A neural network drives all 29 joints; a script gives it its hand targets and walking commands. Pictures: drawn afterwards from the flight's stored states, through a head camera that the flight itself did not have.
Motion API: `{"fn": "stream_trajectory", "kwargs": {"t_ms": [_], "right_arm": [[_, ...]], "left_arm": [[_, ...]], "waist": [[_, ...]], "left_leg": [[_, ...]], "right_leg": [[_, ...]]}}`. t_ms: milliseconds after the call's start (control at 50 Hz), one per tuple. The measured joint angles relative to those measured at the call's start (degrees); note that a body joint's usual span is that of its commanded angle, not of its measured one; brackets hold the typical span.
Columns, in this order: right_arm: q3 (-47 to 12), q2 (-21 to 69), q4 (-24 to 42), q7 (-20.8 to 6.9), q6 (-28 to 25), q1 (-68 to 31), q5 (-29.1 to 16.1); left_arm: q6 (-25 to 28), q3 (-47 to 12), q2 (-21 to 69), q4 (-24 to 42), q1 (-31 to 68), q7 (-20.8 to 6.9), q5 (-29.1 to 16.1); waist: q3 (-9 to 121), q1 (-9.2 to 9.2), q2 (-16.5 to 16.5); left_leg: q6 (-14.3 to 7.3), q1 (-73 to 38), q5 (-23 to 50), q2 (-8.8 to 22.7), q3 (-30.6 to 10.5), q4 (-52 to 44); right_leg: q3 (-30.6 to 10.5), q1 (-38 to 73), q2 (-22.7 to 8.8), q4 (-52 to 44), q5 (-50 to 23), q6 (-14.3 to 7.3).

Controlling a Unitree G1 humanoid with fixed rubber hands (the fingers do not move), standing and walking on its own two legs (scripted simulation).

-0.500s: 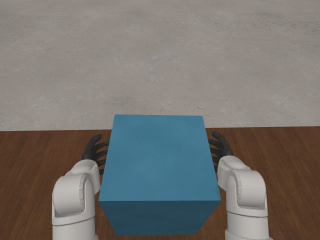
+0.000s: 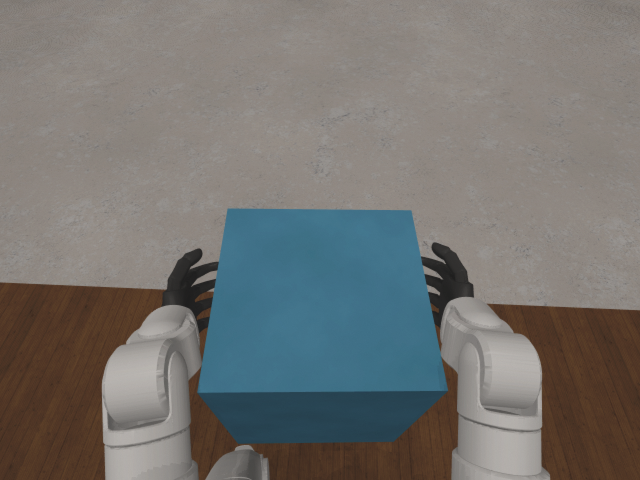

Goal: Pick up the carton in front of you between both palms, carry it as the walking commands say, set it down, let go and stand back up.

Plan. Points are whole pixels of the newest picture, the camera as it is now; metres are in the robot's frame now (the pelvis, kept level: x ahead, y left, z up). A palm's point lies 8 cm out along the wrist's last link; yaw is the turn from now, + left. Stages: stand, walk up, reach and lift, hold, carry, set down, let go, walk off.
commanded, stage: carry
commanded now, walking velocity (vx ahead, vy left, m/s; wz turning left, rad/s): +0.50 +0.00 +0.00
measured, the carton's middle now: (318, 335) +0.28 +0.01 +0.01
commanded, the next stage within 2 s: none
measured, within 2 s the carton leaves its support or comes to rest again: neither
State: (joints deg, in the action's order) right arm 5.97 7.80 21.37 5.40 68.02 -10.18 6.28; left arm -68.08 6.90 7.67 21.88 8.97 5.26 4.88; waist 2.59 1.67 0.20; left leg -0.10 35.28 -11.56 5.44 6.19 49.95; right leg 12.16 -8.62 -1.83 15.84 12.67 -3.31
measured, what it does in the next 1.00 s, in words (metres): walks ahead: left foot, then right foot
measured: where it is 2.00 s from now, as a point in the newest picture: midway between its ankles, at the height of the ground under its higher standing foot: (314, 200)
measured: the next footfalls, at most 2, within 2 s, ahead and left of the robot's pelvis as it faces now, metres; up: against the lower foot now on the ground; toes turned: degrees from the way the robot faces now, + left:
left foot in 0.20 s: +0.33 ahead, +0.11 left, +0.00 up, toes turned +9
right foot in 0.70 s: +0.64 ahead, -0.08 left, +0.00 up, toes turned -8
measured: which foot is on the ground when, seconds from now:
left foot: up 0.00-0.18, down 0.20-0.72, up 0.74-1.00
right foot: down 0.00-0.22, up 0.24-0.68, down 0.70-1.00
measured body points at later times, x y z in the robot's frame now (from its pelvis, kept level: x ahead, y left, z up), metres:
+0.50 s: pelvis +0.33 +0.04 -0.01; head +0.35 +0.05 +0.44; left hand +0.65 +0.17 +0.08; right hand +0.63 -0.13 +0.08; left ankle +0.29 +0.11 -0.75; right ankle +0.39 -0.11 -0.69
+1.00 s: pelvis +0.64 -0.02 -0.01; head +0.74 -0.03 +0.42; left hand +1.02 +0.14 +0.07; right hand +1.03 -0.17 +0.06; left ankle +0.70 +0.13 -0.69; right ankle +0.60 -0.07 -0.75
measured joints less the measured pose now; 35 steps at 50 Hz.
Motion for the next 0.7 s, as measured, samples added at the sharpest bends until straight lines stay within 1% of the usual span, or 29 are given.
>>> {"fn": "stream_trajectory", "kwargs": {"t_ms": [60, 120, 160, 180, 200, 220, 240, 260, 280, 300, 320, 340, 400, 500, 560, 640, 680, 700], "right_arm": [[-0.26, -0.12, 1.2, -0.03, 0.15, 0.91, 0.15], [-0.17, -0.22, 1.64, -0.02, 0.84, 1.76, 0.1], [0.02, -0.24, 1.37, -0.03, 1.3, 1.87, -0.03], [0.1, -0.23, 1.06, -0.05, 1.48, 1.67, -0.1], [0.08, -0.17, 0.48, -0.08, 1.52, 1.25, -0.13], [-0.07, -0.09, -0.85, -0.11, 1.02, 0.72, -0.06], [-0.07, -0.01, -2.24, -0.13, 0.67, 0.07, 0.02], [0.07, 0.06, -3.32, -0.14, 0.52, -0.5, 0.05], [0.25, 0.13, -3.98, -0.14, 0.43, -0.86, 0.03], [0.48, 0.16, -4.22, -0.14, 0.31, -1.0, -0.04], [0.76, 0.17, -4.18, -0.13, 0.11, -1.02, -0.16], [1.09, 0.18, -4.02, -0.12, -0.17, -1.09, -0.28], [2.35, 0.3, -3.65, -0.08, -1.31, -2.04, -0.65], [3.46, -0.86, -6.38, 0.35, -2.68, -7.15, -1.46], [3.42, -2.96, -10.58, 0.92, -2.23, -12.88, -2.23], [3.36, -5.74, -18.21, 1.93, -0.71, -21.15, -2.96], [3.73, -7.1, -22.03, 2.02, 0.24, -25.0, -3.07], [4.02, -7.94, -23.79, 2.02, 0.66, -26.75, -3.21]], "left_arm": [[-0.06, -0.47, -0.03, 0.42, -0.25, -0.23, 0.05], [-0.73, -1.25, -0.07, 0.25, -0.56, -0.32, 0.53], [-1.32, -1.51, -0.08, 0.07, -0.64, -0.35, 0.86], [-1.59, -1.49, -0.08, 0.06, -0.65, -0.36, 1.03], [-1.77, -1.28, -0.14, 0.08, -0.63, -0.37, 1.18], [-1.77, -0.62, -0.15, -0.41, -0.31, -0.38, 1.24], [-1.76, 0.04, -0.07, -1.04, -0.03, -0.38, 1.31], [-1.8, 0.46, -0.04, -1.57, 0.23, -0.38, 1.4], [-1.85, 0.67, -0.02, -1.93, 0.45, -0.36, 1.5], [-1.84, 0.69, 0.0, -2.17, 0.72, -0.33, 1.56], [-1.72, 0.67, 0.09, -2.37, 1.06, -0.28, 1.6], [-1.49, 0.58, 0.13, -2.56, 1.51, -0.24, 1.63], [-0.24, 0.7, 0.41, -3.21, 3.3, -0.15, 1.64], [0.93, 1.0, -0.97, -5.46, 8.07, 0.46, 1.24], [0.33, 1.38, -3.09, -8.86, 13.17, 1.27, 0.57], [-0.99, 2.56, -6.03, -16.03, 20.78, 1.5, -0.59], [-1.46, 3.14, -7.07, -20.43, 24.78, 1.56, -1.09], [-1.51, 3.36, -7.38, -22.91, 26.94, 1.6, -1.23]], "waist": [[1.29, -0.44, -0.12], [2.35, -0.94, -0.11], [2.63, -1.04, 0.26], [2.61, -1.12, 0.52], [2.58, -1.24, 0.82], [2.32, -1.69, 2.05], [1.83, -2.2, 2.4], [1.11, -2.5, 2.16], [0.33, -2.74, 1.75], [-0.38, -2.94, 1.35], [-0.95, -3.09, 1.09], [-1.38, -3.21, 0.89], [-1.87, -3.54, 0.44], [-1.24, -3.88, 0.27], [-0.81, -3.98, 0.38], [-0.14, -3.71, 0.24], [-0.2, -3.12, -0.3], [-0.41, -2.61, -0.52]], "left_leg": [[-0.13, 0.39, 3.7, -0.24, 1.63, -8.8], [-0.94, -1.27, 7.02, -1.02, 3.89, -16.23], [-1.73, -3.67, 8.07, -1.9, 5.58, -19.87], [-2.04, -5.64, 7.61, -2.6, 6.6, -21.73], [-2.6, -7.5, 7.62, -3.19, 7.29, -22.63], [-3.88, -7.37, 6.46, -3.76, 8.06, -19.83], [-4.95, -7.3, 4.2, -3.86, 8.43, -17.47], [-5.61, -7.91, 2.33, -3.7, 8.54, -16.74], [-5.92, -9.04, 1.2, -3.57, 8.55, -17.25], [-5.44, -10.46, 1.06, -3.51, 8.46, -18.53], [-5.28, -11.94, 0.9, -3.61, 8.37, -20.01], [-5.29, -13.41, 0.69, -3.76, 8.24, -21.51], [-5.19, -17.53, -0.31, -4.11, 7.51, -25.09], [-4.2, -24.42, -3.55, -4.65, 6.16, -28.58], [-3.21, -28.23, -6.65, -4.94, 5.5, -28.92], [-1.28, -33.14, -12.12, -5.09, 4.84, -27.92], [-0.26, -34.7, -16.21, -4.36, 4.59, -24.26], [-0.08, -34.04, -18.62, -3.54, 4.63, -19.09]], "right_leg": [[-0.4, 4.75, 0.06, -1.73, 2.74, 1.15], [-0.68, 9.76, 0.07, -2.34, 6.48, 2.69], [-1.17, 12.63, -0.31, -0.8, 10.01, 3.84], [-1.36, 13.4, -0.84, 1.83, 12.53, 4.44], [-1.42, 13.08, -1.7, 6.68, 15.5, 4.81], [-1.91, 10.48, -3.52, 14.73, 15.43, 4.68], [-4.11, 6.23, -3.92, 24.92, 15.14, 4.37], [-6.66, 1.27, -3.21, 35.12, 14.75, 3.89], [-8.32, -3.55, -2.38, 43.5, 13.92, 3.15], [-9.07, -7.89, -1.9, 49.15, 12.49, 2.39], [-9.28, -11.71, -1.86, 52.06, 10.77, 1.82], [-9.26, -15.06, -2.05, 52.94, 9.06, 1.46], [-8.91, -22.73, -2.87, 49.57, 5.36, 1.33], [-8.0, -29.04, -3.79, 37.89, -0.57, 1.81], [-6.96, -29.86, -3.53, 30.27, -4.52, 1.33], [-5.05, -27.51, -1.86, 20.78, -8.68, -0.45], [-3.55, -24.08, -0.23, 16.32, -8.18, -1.39], [-3.06, -22.21, 0.53, 15.21, -8.38, -1.73]]}}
